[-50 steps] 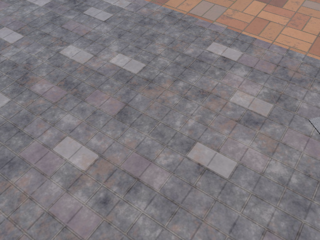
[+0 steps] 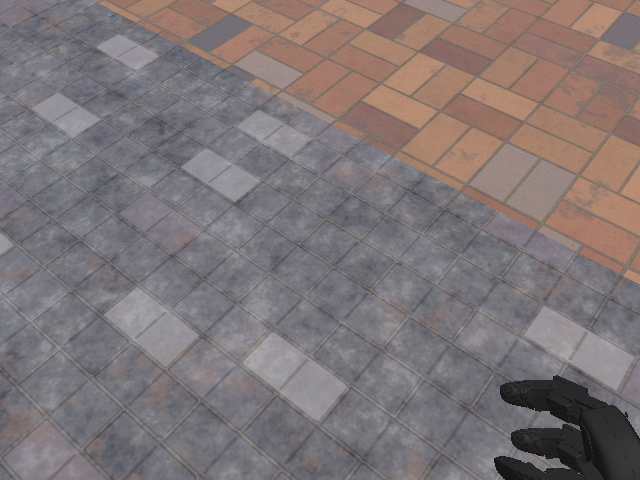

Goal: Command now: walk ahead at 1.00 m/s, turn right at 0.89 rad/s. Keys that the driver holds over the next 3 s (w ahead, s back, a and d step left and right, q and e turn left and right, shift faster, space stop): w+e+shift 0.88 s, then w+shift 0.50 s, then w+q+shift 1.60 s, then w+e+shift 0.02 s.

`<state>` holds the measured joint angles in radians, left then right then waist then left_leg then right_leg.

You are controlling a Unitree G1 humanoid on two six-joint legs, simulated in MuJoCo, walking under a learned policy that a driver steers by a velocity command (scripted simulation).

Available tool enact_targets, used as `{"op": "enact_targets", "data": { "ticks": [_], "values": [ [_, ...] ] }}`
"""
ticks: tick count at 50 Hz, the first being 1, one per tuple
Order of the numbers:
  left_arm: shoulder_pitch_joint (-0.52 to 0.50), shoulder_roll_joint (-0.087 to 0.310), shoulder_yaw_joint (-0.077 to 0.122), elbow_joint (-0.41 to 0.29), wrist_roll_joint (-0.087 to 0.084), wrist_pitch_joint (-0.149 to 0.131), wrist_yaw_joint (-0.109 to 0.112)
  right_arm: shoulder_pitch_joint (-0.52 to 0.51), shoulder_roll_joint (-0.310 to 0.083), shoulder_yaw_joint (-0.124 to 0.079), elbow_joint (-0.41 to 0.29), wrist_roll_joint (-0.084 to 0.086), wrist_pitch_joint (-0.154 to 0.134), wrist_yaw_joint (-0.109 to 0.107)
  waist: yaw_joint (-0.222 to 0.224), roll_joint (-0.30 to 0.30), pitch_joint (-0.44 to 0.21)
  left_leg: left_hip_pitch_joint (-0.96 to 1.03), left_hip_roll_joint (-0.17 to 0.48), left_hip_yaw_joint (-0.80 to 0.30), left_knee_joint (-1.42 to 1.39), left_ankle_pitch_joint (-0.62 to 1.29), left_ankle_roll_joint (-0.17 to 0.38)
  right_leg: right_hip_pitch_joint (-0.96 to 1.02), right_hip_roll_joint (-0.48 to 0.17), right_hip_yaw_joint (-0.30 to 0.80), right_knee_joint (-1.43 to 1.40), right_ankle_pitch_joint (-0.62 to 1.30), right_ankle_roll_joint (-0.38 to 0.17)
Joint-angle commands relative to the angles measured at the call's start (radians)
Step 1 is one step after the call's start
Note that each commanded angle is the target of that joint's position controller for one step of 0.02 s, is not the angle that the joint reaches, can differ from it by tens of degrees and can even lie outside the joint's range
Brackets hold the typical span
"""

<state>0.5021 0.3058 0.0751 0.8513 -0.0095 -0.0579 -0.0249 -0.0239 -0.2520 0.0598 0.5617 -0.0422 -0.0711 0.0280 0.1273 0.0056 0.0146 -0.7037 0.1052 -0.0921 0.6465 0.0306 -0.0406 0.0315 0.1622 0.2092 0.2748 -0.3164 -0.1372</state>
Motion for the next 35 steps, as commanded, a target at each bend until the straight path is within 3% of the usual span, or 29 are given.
{"op": "enact_targets", "data": {
  "ticks": [1,2,3,4,5,6,7,8,9,10,11,14,17,20,22,23,24,25,26,27,28,29,30,31,32,34,35],
  "values": [
    [-0.034,0.194,0.055,-0.07,-0.003,-0.012,0.015,-0.066,-0.112,-0.037,-0.07,0.009,-0.017,-0.01,-0.039,-0.064,0.02,0.313,-0.098,0.081,-0.132,0.048,0.01,-0.198,-0.183,0.182,-0.018,0.573,-0.059],
    [-0.045,0.209,0.058,-0.074,0.001,-0.012,0.019,-0.014,-0.141,-0.05,-0.054,0.008,-0.02,-0.018,-0.066,-0.064,-0.024,0.39,-0.122,0.078,-0.157,-0.015,0.02,-0.155,-0.185,0.186,0.071,0.704,-0.038],
    [-0.06,0.238,0.063,-0.077,0.01,-0.013,0.019,0.102,-0.186,-0.072,-0.023,0.013,-0.025,-0.03,-0.126,-0.057,-0.113,0.52,-0.142,0.078,-0.153,-0.115,0.034,-0.127,-0.178,0.176,0.228,0.814,-0.016],
    [-0.118,0.252,0.065,-0.091,0.012,-0.02,0.014,0.292,-0.222,-0.092,0.02,0.013,-0.032,-0.045,-0.242,-0.05,-0.211,0.743,-0.096,0.051,-0.143,-0.166,0.052,-0.213,-0.145,0.156,0.455,0.766,0.005],
    [-0.15,0.158,0.039,-0.121,0.015,-0.035,0.014,0.532,-0.295,-0.126,0.055,-0.01,-0.034,-0.069,-0.335,0.041,-0.358,0.996,0.105,-0.13,-0.128,-0.5,0.085,-0.36,-0.105,0.084,0.774,0.485,0.005],
    [-0.038,0.008,-0.002,-0.172,-0.031,-0.033,0.015,0.502,-0.369,-0.143,0.055,-0.049,-0.026,-0.067,-0.222,0.345,-0.472,1.203,0.396,-0.68,-0.306,-0.754,0.176,-0.679,-0.003,-0.034,1.061,-0.227,0.034],
    [-0.075,0.079,-0.01,-0.171,-0.007,-0.015,0.021,0.42,-0.323,-0.153,0.054,-0.026,-0.014,-0.06,-0.206,0.306,-0.408,1.121,0.376,-0.801,-0.37,-0.895,0.209,-0.812,-0.101,-0.081,1.15,-0.124,0.016],
    [-0.186,0.128,0.001,-0.163,0.017,-0.002,0.018,0.348,-0.21,-0.13,0.046,-0.015,-0.012,-0.056,-0.223,0.155,-0.24,0.976,0.307,-0.59,-0.367,-0.805,0.186,-0.842,-0.153,-0.11,1.118,-0.021,0.02],
    [-0.24,0.127,0.003,-0.167,0.03,0.007,0.005,0.333,-0.161,-0.118,0.067,-0.013,-0.012,-0.05,-0.216,0.056,-0.139,0.855,0.26,-0.417,-0.365,-0.588,0.171,-0.823,-0.185,-0.123,1.071,0.023,0.029],
    [-0.277,0.111,0.002,-0.176,0.04,0.017,-0.011,0.35,-0.148,-0.114,0.093,-0.016,-0.014,-0.051,-0.205,0.046,-0.087,0.783,0.224,-0.298,-0.378,-0.428,0.155,-0.81,-0.209,-0.126,1.048,0.028,0.038],
    [-0.283,0.084,-0.004,-0.191,0.047,0.032,-0.025,0.377,-0.135,-0.11,0.125,-0.009,-0.021,-0.051,-0.183,0.074,-0.048,0.725,0.199,-0.205,-0.396,-0.338,0.142,-0.801,-0.228,-0.129,1.037,0.027,0.046],
    [-0.363,0.032,-0.027,-0.254,0.046,0.063,-0.045,0.404,-0.099,-0.105,0.185,0.022,-0.046,-0.03,-0.143,0.093,0.002,0.675,0.185,-0.02,-0.44,-0.097,0.116,-0.857,-0.265,-0.153,1.015,0.059,0.053],
    [-0.449,0.038,-0.04,-0.313,0.044,0.066,-0.06,0.349,-0.118,-0.108,0.199,0.018,-0.061,-0.028,-0.103,0.09,0.056,0.59,0.133,0.177,-0.501,0.056,0.093,-0.824,-0.259,-0.198,0.882,0.225,0.056],
    [-0.552,0.041,-0.053,-0.338,0.041,0.064,-0.08,0.383,-0.155,-0.115,0.229,0.016,-0.065,-0.03,-0.118,0.035,0.125,0.578,0.084,0.322,-0.547,0.22,0.064,-0.71,-0.218,-0.32,0.62,0.333,0.021],
    [-0.569,0.044,-0.055,-0.329,0.038,0.06,-0.083,0.444,-0.197,-0.123,0.243,0.016,-0.061,-0.038,-0.123,0.041,0.097,0.66,0.081,0.37,-0.463,0.677,0.034,-0.596,-0.141,-0.412,0.527,0.324,-0.02],
    [-0.533,0.057,-0.051,-0.317,0.039,0.057,-0.077,0.46,-0.229,-0.131,0.242,0.016,-0.051,-0.046,-0.095,0.071,0.067,0.715,0.096,0.375,-0.379,0.888,0.029,-0.546,-0.106,-0.43,0.508,0.284,-0.035],
    [-0.456,0.08,-0.042,-0.296,0.04,0.055,-0.069,0.451,-0.263,-0.141,0.236,0.015,-0.037,-0.055,-0.04,0.101,0.014,0.74,0.124,0.368,-0.257,1.017,0.027,-0.456,-0.08,-0.421,0.491,0.236,-0.054],
    [-0.304,0.117,-0.023,-0.253,0.04,0.051,-0.059,0.419,-0.29,-0.149,0.224,0.01,-0.018,-0.061,0.045,0.115,-0.067,0.718,0.149,0.353,-0.061,1.087,0.036,-0.289,-0.054,-0.4,0.493,0.191,-0.078],
    [-0.084,0.162,0.006,-0.183,0.038,0.045,-0.041,0.368,-0.297,-0.152,0.199,0.007,-0.002,-0.06,0.137,0.108,-0.155,0.607,0.16,0.327,0.22,1.022,0.054,-0.04,-0.042,-0.341,0.449,0.153,-0.116],
    [-0.004,0.204,0.037,-0.133,0.028,0.045,-0.011,0.365,-0.259,-0.15,0.194,-0.002,0.006,-0.046,0.134,-0.004,-0.167,0.39,0.052,0.327,0.586,0.318,0.048,0.17,-0.077,-0.231,0.367,0.108,-0.145],
    [-0.093,0.298,0.055,-0.149,0.019,0.059,0.005,0.396,-0.105,-0.11,0.141,-0.024,-0.001,-0.033,-0.007,-0.231,-0.12,0.057,-0.098,0.289,0.985,-0.562,0.022,0.254,-0.259,0.091,0.412,0.313,-0.199],
    [-0.087,0.352,0.07,-0.202,0.039,0.074,0.008,0.376,-0.163,-0.111,0.021,0.007,-0.024,-0.033,-0.004,-0.208,-0.355,-0.175,-0.13,0.057,1.093,-0.534,0.009,0.47,-0.398,0.529,0.156,0.044,-0.38],
    [-0.095,0.301,0.067,-0.202,0.033,0.075,0.019,0.28,-0.198,-0.107,0.013,0.002,-0.048,-0.031,0.006,-0.04,-0.242,-0.23,-0.069,0.002,0.988,-0.441,0.013,0.354,-0.418,0.606,-0.006,-0.113,-0.336],
    [-0.132,0.249,0.055,-0.183,0.031,0.066,0.027,0.264,-0.197,-0.104,0.021,0.004,-0.055,-0.031,-0.052,0.038,-0.077,-0.197,-0.033,0.007,0.867,-0.388,0.013,0.165,-0.389,0.537,-0.044,-0.073,-0.296],
    [-0.155,0.224,0.046,-0.167,0.028,0.05,0.031,0.257,-0.183,-0.098,0.03,-0.01,-0.047,-0.034,-0.105,0.087,-0.014,-0.118,-0.009,0.007,0.79,-0.405,0.002,0.007,-0.343,0.454,-0.044,0.042,-0.273],
    [-0.195,0.177,0.024,-0.168,0.026,0.018,0.035,0.305,-0.171,-0.094,0.047,-0.032,0.001,-0.037,-0.181,0.108,0.036,0.025,0.029,0.006,0.659,-0.461,-0.033,-0.237,-0.275,0.316,-0.052,0.178,-0.258],
    [-0.196,0.168,0.02,-0.165,0.022,0.004,0.031,0.289,-0.157,-0.092,0.035,-0.033,0.018,-0.034,-0.191,0.094,0.05,0.064,0.041,0.015,0.57,-0.488,-0.046,-0.319,-0.248,0.273,-0.066,0.182,-0.252]
  ]
}}
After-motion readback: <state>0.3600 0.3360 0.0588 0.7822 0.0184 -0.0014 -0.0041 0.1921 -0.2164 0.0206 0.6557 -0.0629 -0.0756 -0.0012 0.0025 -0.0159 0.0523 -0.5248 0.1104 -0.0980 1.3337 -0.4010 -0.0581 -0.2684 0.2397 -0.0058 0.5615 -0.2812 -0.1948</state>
